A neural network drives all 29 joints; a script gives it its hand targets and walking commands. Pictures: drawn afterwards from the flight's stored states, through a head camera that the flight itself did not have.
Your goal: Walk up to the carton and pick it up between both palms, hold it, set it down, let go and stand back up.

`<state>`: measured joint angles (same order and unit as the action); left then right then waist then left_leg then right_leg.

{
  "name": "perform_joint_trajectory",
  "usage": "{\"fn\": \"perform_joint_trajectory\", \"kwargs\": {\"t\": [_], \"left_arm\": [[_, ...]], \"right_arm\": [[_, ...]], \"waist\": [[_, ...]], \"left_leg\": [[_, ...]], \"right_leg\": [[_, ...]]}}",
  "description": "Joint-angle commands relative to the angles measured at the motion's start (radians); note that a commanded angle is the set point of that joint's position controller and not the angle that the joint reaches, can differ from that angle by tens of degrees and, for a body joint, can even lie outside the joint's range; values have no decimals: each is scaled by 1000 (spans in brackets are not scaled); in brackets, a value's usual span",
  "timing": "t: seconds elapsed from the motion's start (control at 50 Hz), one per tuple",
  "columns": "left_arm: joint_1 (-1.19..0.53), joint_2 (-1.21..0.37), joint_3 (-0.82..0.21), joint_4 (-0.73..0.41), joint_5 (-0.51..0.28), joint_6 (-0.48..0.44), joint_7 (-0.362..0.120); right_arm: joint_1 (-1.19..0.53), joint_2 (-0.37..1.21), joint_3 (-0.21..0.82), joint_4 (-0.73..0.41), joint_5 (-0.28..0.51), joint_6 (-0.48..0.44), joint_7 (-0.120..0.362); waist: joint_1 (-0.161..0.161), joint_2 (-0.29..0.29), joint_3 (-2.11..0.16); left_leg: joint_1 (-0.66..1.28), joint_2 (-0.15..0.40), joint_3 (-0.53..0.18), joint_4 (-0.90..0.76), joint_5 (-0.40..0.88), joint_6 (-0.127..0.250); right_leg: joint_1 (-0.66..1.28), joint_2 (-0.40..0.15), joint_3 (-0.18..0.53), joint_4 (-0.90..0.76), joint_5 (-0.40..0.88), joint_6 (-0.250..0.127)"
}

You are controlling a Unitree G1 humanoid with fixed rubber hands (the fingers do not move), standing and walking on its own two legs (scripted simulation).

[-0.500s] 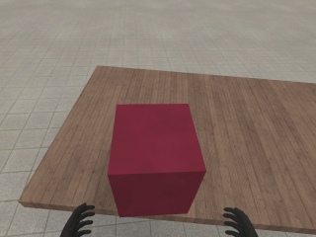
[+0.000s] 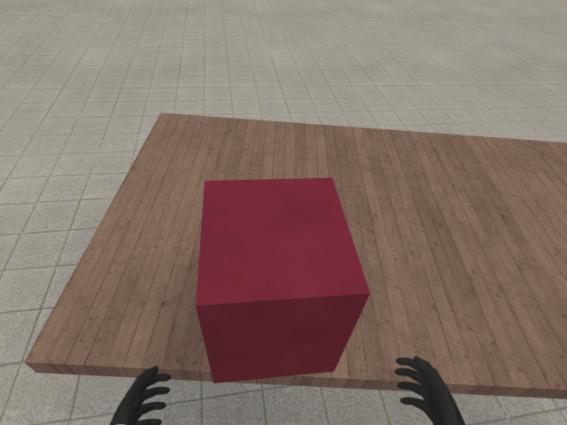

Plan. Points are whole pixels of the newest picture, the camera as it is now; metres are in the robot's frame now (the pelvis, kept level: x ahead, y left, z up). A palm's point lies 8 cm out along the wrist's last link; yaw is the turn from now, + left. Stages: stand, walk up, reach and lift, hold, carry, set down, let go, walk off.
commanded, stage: let go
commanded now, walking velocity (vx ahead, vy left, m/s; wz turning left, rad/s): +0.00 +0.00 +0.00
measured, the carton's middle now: (272, 281) +0.35 +0.03 +0.00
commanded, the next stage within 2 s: stand in 0.12 s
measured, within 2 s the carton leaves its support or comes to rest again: neither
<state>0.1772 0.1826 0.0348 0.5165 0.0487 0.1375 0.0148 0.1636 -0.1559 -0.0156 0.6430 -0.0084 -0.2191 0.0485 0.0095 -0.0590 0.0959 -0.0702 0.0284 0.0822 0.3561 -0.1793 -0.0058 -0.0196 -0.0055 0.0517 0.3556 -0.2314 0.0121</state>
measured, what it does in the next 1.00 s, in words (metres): stands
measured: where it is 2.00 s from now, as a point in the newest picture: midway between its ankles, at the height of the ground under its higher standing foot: outside the picture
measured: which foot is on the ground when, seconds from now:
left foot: down 0.00-1.00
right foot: down 0.00-1.00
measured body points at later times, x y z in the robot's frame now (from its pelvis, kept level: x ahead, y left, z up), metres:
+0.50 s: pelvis -0.02 +0.03 -0.01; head -0.03 +0.04 +0.44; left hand +0.05 +0.34 -0.13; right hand +0.19 -0.21 -0.05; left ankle +0.02 +0.12 -0.75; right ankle -0.01 -0.13 -0.75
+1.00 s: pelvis -0.04 +0.03 -0.01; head -0.05 +0.04 +0.44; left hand +0.01 +0.34 -0.13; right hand +0.19 -0.21 -0.05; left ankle +0.02 +0.12 -0.75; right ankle -0.01 -0.13 -0.75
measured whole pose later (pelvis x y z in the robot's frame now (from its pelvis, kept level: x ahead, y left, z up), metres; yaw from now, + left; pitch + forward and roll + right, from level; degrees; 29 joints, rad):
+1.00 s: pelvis -0.04 +0.03 -0.01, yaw +3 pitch -2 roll -1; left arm 0.26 0.38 0.01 0.92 0.02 -0.03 -0.03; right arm 0.10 -0.37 0.06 0.63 -0.01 -0.13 0.04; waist 0.02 0.01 0.01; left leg -0.30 -0.01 0.05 0.53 -0.20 0.05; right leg -0.21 -0.04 0.02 0.49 -0.25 0.03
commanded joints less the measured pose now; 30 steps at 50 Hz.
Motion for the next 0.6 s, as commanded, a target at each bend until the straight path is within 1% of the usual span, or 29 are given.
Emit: {"fn": "perform_joint_trajectory", "kwargs": {"t": [0.0, 0.02, 0.04, 0.1, 0.12, 0.14, 0.18, 0.2, 0.22, 0.24, 0.26, 0.28, 0.3, 0.32, 0.34, 0.36, 0.38, 0.4, 0.42, 0.44, 0.46, 0.48, 0.5, 0.52, 0.56, 0.58], "left_arm": [[-86, 76, 21, -112, 2, -20, 5], [-92, 84, 25, -123, -1, -20, 7], [-99, 79, 17, -127, 4, -18, 10], [-91, 78, 16, -122, 2, -17, 10], [-9, 302, 81, -24, -9, -80, 9], [22, 286, 74, -1, -17, -106, 7], [16, 260, 61, 32, -20, -130, -7], [2, 269, 58, 50, -13, -137, -10], [-10, 266, 55, 61, -14, -145, -18], [-19, 263, 49, 77, -18, -149, -25], [-24, 281, 49, 88, -18, -153, -32], [-24, 291, 48, 108, -17, -156, -34], [-13, 290, 44, 119, -18, -158, -38], [-12, 298, 45, 131, -20, -160, -41], [-9, 305, 44, 145, -18, -162, -44], [3, 307, 40, 154, -20, -163, -47], [10, 320, 41, 166, -18, -165, -49], [33, 326, 39, 187, -16, -165, -49], [41, 330, 35, 192, -16, -170, -48], [37, 339, 37, 202, -13, -171, -47], [58, 338, 37, 208, -18, -172, -47], [62, 353, 38, 221, -16, -175, -49], [64, 349, 36, 229, -17, -178, -48], [79, 365, 36, 240, -20, -181, -47], [75, 362, 30, 250, -19, -179, -46], [78, 360, 30, 255, -19, -182, -46]], "right_arm": [[-75, -120, -45, 21, -16, 62, -21], [-74, -123, -47, 20, -16, 63, -20], [-82, -123, -50, 28, -13, 65, -17], [-67, -117, -50, 8, -14, 68, -13], [-25, -356, -83, 2, -46, 115, -49], [10, -344, -81, 1, -39, 138, -61], [-9, -333, -56, -24, -41, 143, -63], [-9, -322, -47, -31, -30, 142, -63], [-14, -341, -41, -33, -34, 139, -59], [-30, -356, -38, -49, -39, 137, -57], [-15, -356, -33, -48, -31, 142, -57], [-15, -363, -27, -49, -29, 142, -55], [-1, -375, -26, -48, -33, 145, -56], [-20, -388, -25, -53, -34, 142, -56], [-20, -397, -25, -58, -32, 142, -56], [-16, -404, -27, -53, -32, 145, -56], [-33, -401, -25, -60, -33, 148, -53], [-32, -416, -28, -57, -34, 148, -55], [-23, -422, -29, -53, -29, 147, -53], [-25, -424, -28, -52, -27, 148, -51], [-25, -423, -26, -47, -28, 146, -53], [-27, -429, -25, -41, -26, 147, -51], [-42, -431, -27, -41, -27, 147, -47], [-42, -433, -28, -32, -23, 152, -46], [-49, -440, -27, -31, -24, 152, -44], [-48, -441, -30, -27, -24, 150, -44]], "waist": [[9, 137, -20], [7, 140, -24], [2, 162, -16], [-3, 151, -13], [4, 47, -21], [-3, 35, -74], [0, 115, -106], [-6, 101, -87], [0, 97, -97], [2, 144, -83], [-8, 127, -78], [-4, 127, -72], [-3, 128, -70], [2, 142, -69], [-2, 132, -77], [3, 144, -65], [9, 145, -52], [3, 152, -59], [8, 162, -44], [1, 166, -42], [9, 174, -37], [2, 162, -42], [6, 158, -56], [5, 173, -73], [0, 167, -38], [3, 148, -52]], "left_leg": [[152, -16, 4, -50, 71, -45], [147, -14, 4, -51, 69, -43], [139, -12, -1, -56, 61, -45], [120, -15, 0, -63, 44, -39], [-68, 77, -100, 32, 162, 14], [-71, 87, -99, 50, 161, 29], [-113, 77, -94, 67, 80, 38], [-128, 80, -106, 67, 49, 39], [-132, 76, -114, 71, 14, 42], [-149, 72, -105, 77, -5, 46], [-152, 73, -112, 75, -20, 44], [-152, 81, -124, 70, -31, 50], [-176, 85, -136, 58, -69, 57], [-176, 90, -147, 47, -106, 62], [-183, 94, -159, 35, -154, 62], [-196, 99, -175, 18, -211, 67], [-216, 100, -184, 0, -242, 70], [-205, 105, -191, -12, -276, 72], [-210, 110, -211, -29, -287, 76], [-221, 108, -213, -40, -317, 76], [-212, 115, -230, -47, -326, 82], [-208, 116, -231, -46, -321, 85], [-201, 116, -235, -43, -324, 86], [-188, 109, -224, -42, -318, 84], [-205, 106, -232, -49, -320, 79], [-189, 112, -236, -45, -308, 78]], "right_leg": [[-216, 22, -81, -102, -25, -44], [-212, 21, -81, -97, -20, -43], [-212, 22, -85, -92, -18, -44], [-198, 21, -85, -87, -18, -41], [-193, -56, 17, -3, 64, -21], [-154, -66, 24, 14, 84, -29], [-157, -72, 35, 25, 68, -24], [-189, -73, 38, 20, 48, -31], [-205, -69, 41, 22, 26, -32], [-221, -74, 42, 19, 30, -33], [-234, -72, 37, 26, 12, -34], [-254, -66, 35, 28, -9, -38], [-248, -62, 28, 33, -26, -38], [-259, -61, 22, 40, -29, -39], [-262, -53, 12, 48, -46, -42], [-265, -48, 11, 59, -61, -43], [-267, -47, 3, 62, -63, -39], [-272, -46, 0, 67, -68, -42], [-277, -42, 2, 73, -69, -44], [-275, -40, -3, 75, -71, -45], [-283, -40, -5, 87, -76, -46], [-293, -38, -6, 85, -83, -47], [-280, -37, -12, 84, -83, -47], [-274, -41, -6, 83, -75, -49], [-290, -43, -5, 75, -85, -49], [-287, -44, -5, 76, -89, -53]]}}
